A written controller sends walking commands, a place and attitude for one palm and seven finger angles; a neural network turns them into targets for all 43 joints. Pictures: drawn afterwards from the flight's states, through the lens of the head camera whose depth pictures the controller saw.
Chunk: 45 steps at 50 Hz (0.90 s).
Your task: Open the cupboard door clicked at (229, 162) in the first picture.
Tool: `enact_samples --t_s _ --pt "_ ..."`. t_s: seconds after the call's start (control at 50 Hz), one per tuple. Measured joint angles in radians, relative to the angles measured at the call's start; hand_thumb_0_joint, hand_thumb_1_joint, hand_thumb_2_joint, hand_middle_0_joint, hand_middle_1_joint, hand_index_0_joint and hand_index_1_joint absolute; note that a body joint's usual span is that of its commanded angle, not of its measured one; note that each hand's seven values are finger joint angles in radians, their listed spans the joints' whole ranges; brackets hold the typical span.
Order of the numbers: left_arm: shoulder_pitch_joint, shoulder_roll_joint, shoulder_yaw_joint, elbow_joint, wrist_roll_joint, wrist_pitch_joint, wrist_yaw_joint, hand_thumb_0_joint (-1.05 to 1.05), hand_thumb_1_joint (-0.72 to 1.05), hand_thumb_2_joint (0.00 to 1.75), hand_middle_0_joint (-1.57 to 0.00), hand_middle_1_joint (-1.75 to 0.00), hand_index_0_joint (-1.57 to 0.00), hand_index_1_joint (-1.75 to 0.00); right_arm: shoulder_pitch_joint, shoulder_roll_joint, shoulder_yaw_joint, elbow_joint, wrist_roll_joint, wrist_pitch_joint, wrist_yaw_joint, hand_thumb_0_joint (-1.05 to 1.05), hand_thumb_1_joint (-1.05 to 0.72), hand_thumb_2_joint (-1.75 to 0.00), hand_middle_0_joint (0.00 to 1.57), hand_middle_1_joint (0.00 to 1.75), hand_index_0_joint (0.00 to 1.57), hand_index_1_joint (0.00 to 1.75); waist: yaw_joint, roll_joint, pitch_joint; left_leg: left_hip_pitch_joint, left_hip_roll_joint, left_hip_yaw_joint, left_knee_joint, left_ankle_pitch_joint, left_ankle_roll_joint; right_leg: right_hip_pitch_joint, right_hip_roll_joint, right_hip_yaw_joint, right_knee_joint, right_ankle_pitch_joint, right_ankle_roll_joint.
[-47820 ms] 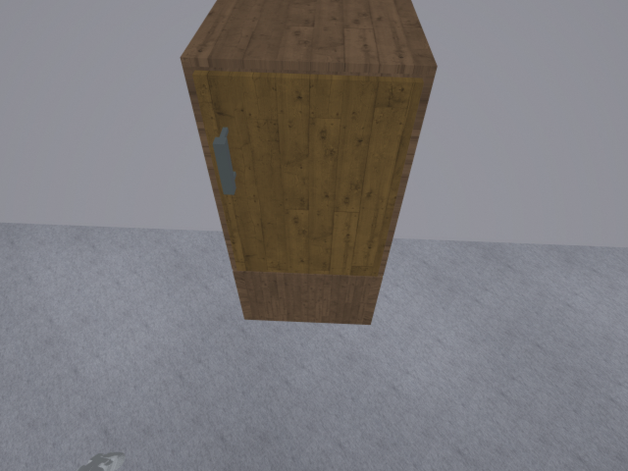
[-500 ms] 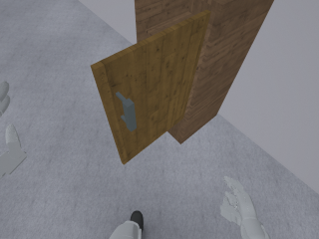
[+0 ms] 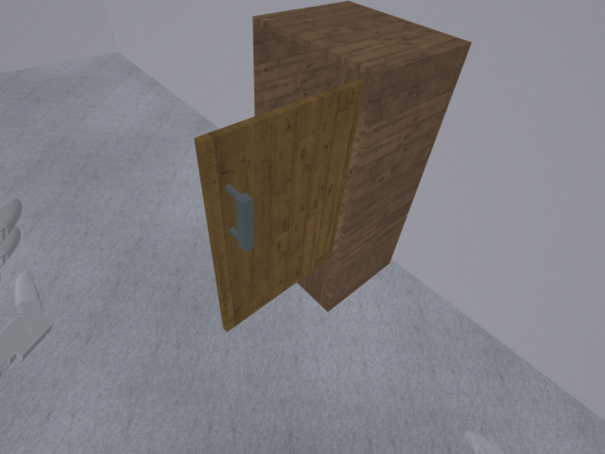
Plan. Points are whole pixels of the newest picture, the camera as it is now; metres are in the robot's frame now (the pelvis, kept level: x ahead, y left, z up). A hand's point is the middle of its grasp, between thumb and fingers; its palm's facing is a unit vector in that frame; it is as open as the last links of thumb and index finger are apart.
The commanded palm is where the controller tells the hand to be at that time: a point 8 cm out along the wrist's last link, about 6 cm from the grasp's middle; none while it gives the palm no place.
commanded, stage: stop stepping back and stand still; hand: left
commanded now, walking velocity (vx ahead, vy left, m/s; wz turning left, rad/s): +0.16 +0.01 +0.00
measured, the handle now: (238, 217) +0.54 +0.15 -0.02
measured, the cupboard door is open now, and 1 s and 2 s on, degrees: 91 91 91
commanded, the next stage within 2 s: let the arm hang, fingers relaxed in 0.24 s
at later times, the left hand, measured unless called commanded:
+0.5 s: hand (110, 441) +0.16 +0.26 -0.07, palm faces +0.16 -0.91 -0.37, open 7.4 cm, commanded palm none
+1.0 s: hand out of the picture -0.09 +0.19 -0.17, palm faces +0.08 -0.97 -0.23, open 7.3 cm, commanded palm none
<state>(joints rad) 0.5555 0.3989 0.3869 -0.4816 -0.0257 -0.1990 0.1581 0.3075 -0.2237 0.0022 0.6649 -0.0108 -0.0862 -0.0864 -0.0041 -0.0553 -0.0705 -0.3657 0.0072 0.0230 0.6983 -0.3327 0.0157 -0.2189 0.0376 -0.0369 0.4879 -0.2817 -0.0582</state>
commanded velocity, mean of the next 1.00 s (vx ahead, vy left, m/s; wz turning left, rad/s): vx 0.01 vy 0.00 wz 0.00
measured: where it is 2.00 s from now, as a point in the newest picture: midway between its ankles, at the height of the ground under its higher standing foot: outside the picture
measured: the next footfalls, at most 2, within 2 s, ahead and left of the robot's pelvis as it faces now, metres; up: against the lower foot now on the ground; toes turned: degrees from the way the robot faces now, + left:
left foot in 0.04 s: +0.04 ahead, +0.12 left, +0.00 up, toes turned +1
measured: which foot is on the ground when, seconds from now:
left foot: up 0.00-0.02, down 0.04-1.00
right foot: down 0.00-1.00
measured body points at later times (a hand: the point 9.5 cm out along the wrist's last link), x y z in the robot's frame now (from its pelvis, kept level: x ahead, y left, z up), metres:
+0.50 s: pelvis -0.03 +0.01 -0.02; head -0.03 -0.01 +0.43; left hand +0.15 +0.30 -0.04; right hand +0.12 -0.23 -0.14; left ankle +0.00 +0.12 -0.74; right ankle -0.02 -0.08 -0.74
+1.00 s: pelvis -0.04 +0.00 +0.00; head -0.03 +0.00 +0.45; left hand -0.09 +0.24 -0.15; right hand -0.06 -0.21 -0.16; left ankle +0.00 +0.12 -0.74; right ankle -0.02 -0.08 -0.74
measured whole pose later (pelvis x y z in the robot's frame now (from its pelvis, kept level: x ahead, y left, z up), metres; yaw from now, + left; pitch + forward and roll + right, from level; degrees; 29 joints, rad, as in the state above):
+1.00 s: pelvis -0.04 +0.00 +0.00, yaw +2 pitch -2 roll +0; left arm 0.32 0.18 0.02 1.17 0.01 0.01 0.02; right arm 0.30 -0.14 0.00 1.14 -0.03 0.03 -0.03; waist 0.00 0.02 0.06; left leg -0.25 -0.01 -0.01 0.42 -0.15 0.01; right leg -0.20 0.03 -0.06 0.42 -0.20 -0.05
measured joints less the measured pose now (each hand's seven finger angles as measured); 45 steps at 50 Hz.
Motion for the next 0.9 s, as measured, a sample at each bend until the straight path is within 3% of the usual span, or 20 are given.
enact_samples --t_s 0.04,0.06,0.16,0.26,0.34,0.38,0.42,0.5,0.6,0.64,0.76,0.9 --pt "-0.032 -0.009 -0.002 0.011 0.003 -0.006 0.005 0.01 0.89 0.90 -0.21 -0.30 -0.21 -0.30 0.017 -0.010 -0.001 0.001 0.000 -0.014 -0.008 0.01 -0.90 -0.90 0.20 0.30 0.20 0.30 -0.011 0.024 0.000 0.073 0.025 -0.007 -0.132 -0.012 0.015 -0.018 0.002 -0.025 0.036 -0.018 0.008" --pt "-0.045 -0.011 0.004 0.015 0.003 -0.008 0.008 0.01 0.89 0.90 -0.21 -0.30 -0.21 -0.30 0.011 -0.009 -0.003 0.007 0.001 -0.019 -0.010 0.01 -0.90 -0.90 0.20 0.30 0.20 0.30 -0.017 0.026 0.012 0.076 0.020 -0.009 -0.150 0.039 0.010 -0.028 -0.006 -0.031 0.062 -0.029 0.013" --pt "-0.020 0.020 0.056 0.033 0.003 -0.008 0.007 0.01 0.89 0.90 -0.21 -0.30 -0.21 -0.30 -0.018 0.038 0.015 0.007 -0.003 -0.043 -0.002 0.01 -0.90 -0.90 0.20 0.30 0.20 0.30 -0.023 0.011 0.042 0.081 -0.001 0.023 -0.140 0.069 -0.010 -0.049 -0.028 -0.002 0.135 -0.085 0.047" --pt "-0.012 0.012 0.035 0.035 0.000 -0.010 -0.006 0.01 0.89 0.90 -0.21 -0.30 -0.21 -0.30 -0.040 0.057 0.037 0.006 -0.001 -0.056 0.022 0.01 -0.90 -0.90 0.20 0.30 0.20 0.30 -0.017 0.055 0.058 0.068 0.025 0.005 -0.121 0.063 -0.017 -0.022 0.002 -0.020 0.067 -0.021 0.005" --pt "0.003 -0.010 0.003 0.018 -0.004 -0.012 -0.013 0.01 0.89 0.90 -0.21 -0.30 -0.21 -0.30 -0.057 0.043 0.031 0.008 0.004 -0.039 0.032 0.01 -0.90 -0.90 0.21 0.30 0.21 0.30 -0.005 0.071 0.057 0.061 0.018 -0.010 -0.087 0.042 -0.012 -0.013 0.014 -0.020 0.044 -0.011 0.002" --pt "-0.071 -0.007 -0.060 0.149 0.029 -0.006 -0.053 0.01 0.89 0.90 -0.21 -0.30 -0.21 -0.30 -0.072 0.014 0.004 0.053 0.000 -0.053 0.067 0.01 -0.90 -0.90 0.21 0.30 0.21 0.30 0.003 0.086 0.039 0.037 0.004 -0.021 -0.076 0.066 -0.003 -0.044 0.002 -0.032 0.080 -0.024 0.011" --pt "-0.175 -0.035 -0.146 0.382 0.043 0.075 -0.096 0.00 0.90 0.90 -0.20 -0.30 -0.20 -0.30 -0.102 -0.019 -0.010 0.105 -0.007 -0.016 0.084 0.01 -0.90 -0.90 0.20 0.30 0.21 0.30 0.013 0.095 0.021 0.015 -0.019 -0.019 -0.060 0.038 0.007 -0.087 -0.024 -0.032 0.142 -0.051 0.022" --pt "-0.306 -0.122 -0.264 0.885 0.050 0.218 -0.133 0.00 0.91 0.90 -0.20 -0.30 -0.20 -0.30 -0.151 -0.039 0.000 0.162 -0.026 0.049 0.087 0.01 -0.90 -0.90 0.20 0.30 0.20 0.30 -0.001 0.077 0.037 0.008 -0.054 -0.006 -0.059 0.048 0.016 -0.122 -0.049 0.004 0.213 -0.082 0.028" --pt "-0.287 -0.225 -0.386 1.292 0.048 0.248 -0.160 0.01 0.91 0.90 -0.20 -0.30 -0.19 -0.30 -0.149 -0.005 0.005 0.236 -0.020 0.090 0.085 0.01 -0.90 -0.90 0.20 0.30 0.20 0.30 -0.022 0.038 0.085 0.058 -0.032 -0.020 -0.132 0.091 -0.007 -0.060 -0.025 -0.005 0.115 -0.023 0.013" --pt "-0.278 -0.232 -0.361 1.381 0.034 0.237 -0.132 -0.01 0.98 0.90 -0.21 -0.30 -0.20 -0.30 -0.126 0.016 0.005 0.277 -0.018 0.099 0.080 0.01 -0.91 -0.90 0.20 0.30 0.20 0.30 -0.016 0.018 0.100 0.069 -0.021 -0.034 -0.160 0.109 -0.012 -0.038 -0.012 -0.018 0.065 -0.001 0.007" --pt "-0.249 -0.197 -0.369 1.550 0.032 0.218 -0.145 -0.01 1.00 0.90 -0.21 -0.30 -0.20 -0.30 -0.061 0.048 0.007 0.400 -0.017 0.115 0.067 0.01 -0.91 -0.90 0.20 0.30 0.20 0.30 0.013 0.028 0.131 0.094 -0.003 -0.051 -0.232 0.154 -0.018 0.013 0.008 -0.033 -0.057 0.071 0.002" --pt "-0.225 -0.203 -0.371 1.641 0.031 0.214 -0.141 0.00 0.94 0.90 -0.20 -0.30 -0.20 -0.30 -0.016 0.065 0.001 0.466 -0.013 0.117 0.060 0.01 -0.91 -0.90 0.20 0.30 0.20 0.30 0.013 0.066 0.138 0.117 -0.010 -0.043 -0.273 0.179 -0.012 0.026 0.001 -0.025 -0.081 0.088 0.007"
